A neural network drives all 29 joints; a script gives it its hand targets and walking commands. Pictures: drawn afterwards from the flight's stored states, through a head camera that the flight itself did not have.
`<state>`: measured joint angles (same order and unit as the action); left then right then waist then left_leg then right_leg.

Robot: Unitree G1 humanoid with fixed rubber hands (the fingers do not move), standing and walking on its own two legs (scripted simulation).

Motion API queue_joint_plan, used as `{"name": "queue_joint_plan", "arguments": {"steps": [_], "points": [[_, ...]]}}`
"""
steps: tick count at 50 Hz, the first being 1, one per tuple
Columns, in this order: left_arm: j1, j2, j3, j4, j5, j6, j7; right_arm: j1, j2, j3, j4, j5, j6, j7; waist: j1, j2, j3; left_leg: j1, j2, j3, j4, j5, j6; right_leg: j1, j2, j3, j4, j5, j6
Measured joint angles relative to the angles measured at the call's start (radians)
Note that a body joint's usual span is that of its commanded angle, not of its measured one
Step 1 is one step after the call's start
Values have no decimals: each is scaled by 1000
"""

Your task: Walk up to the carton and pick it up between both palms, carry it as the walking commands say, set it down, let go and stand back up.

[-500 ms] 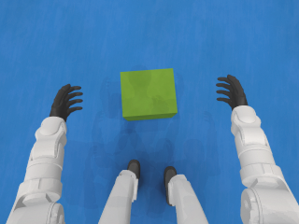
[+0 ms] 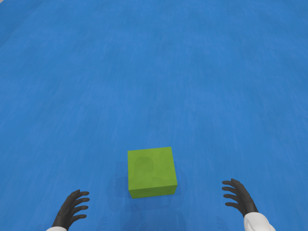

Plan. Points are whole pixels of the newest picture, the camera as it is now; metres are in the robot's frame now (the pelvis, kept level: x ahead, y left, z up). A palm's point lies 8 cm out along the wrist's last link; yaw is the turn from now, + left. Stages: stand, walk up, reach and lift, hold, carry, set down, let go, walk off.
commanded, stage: let go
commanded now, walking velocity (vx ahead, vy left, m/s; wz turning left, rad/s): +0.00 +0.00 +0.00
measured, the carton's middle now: (151, 173) +0.48 +0.03 -0.66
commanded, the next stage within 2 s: stand in 0.52 s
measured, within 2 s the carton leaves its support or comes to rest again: neither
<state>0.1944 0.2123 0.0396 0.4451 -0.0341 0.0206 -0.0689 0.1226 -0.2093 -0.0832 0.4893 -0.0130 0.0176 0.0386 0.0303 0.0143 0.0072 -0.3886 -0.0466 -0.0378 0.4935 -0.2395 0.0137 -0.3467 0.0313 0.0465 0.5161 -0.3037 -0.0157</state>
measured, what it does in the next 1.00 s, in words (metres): stands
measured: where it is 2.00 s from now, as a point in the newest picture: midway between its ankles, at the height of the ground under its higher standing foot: outside the picture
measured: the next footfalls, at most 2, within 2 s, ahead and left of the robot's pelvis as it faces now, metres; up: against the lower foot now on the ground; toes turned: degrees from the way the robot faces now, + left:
none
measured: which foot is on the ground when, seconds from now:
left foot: down 0.00-1.00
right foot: down 0.00-1.00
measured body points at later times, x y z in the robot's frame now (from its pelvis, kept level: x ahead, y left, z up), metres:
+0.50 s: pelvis +0.00 -0.01 +0.00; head +0.00 -0.01 +0.45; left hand +0.17 +0.23 -0.07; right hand +0.17 -0.24 -0.07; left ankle +0.00 +0.11 -0.74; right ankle -0.03 -0.11 -0.74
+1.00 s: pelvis +0.01 +0.01 +0.00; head +0.01 +0.02 +0.45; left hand +0.13 +0.29 -0.11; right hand +0.13 -0.28 -0.09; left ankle +0.00 +0.11 -0.74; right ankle -0.03 -0.11 -0.74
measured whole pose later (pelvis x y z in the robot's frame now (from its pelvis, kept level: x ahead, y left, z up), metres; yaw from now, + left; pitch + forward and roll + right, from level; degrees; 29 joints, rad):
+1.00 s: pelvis +0.01 +0.01 +0.00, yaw +0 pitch -2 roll -1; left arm 0.22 0.30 0.06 0.77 0.02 0.00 0.03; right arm 0.19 -0.30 -0.06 0.80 -0.02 -0.02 -0.03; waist -0.01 -0.02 0.03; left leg -0.17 -0.04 -0.03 0.49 -0.28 0.03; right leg -0.10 0.04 0.05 0.44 -0.30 -0.01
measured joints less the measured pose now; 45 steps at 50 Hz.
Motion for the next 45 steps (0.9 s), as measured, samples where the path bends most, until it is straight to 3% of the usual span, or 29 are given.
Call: {"name": "queue_joint_plan", "arguments": {"steps": [6,14,26,34,45], "points": [[64,10,-16,-23,7,43,-2,82,-9,22,-34,8,37,15,-20,-15,34,172,0,-8,-58,3,-4,171,-1,-5,-52,-2,-9],[23,5,-1,-21,35,110,-7,89,-10,35,-57,5,105,38,-38,-30,76,263,6,-17,-62,-3,-9,267,4,-14,-64,-5,-17],[18,12,-2,-48,51,189,19,91,-9,53,-52,12,125,14,-38,-25,102,295,0,-12,-36,-15,-5,297,0,-11,-35,-18,-15],[17,75,39,151,51,18,68,83,-66,14,164,-18,-2,-35,-33,-30,12,204,14,-10,18,-43,-1,227,15,-9,-29,-18,-9],[28,96,35,279,53,-23,94,75,-99,11,272,-12,-31,-64,-36,-36,17,205,12,1,4,-42,9,233,11,3,-61,-5,4]]}}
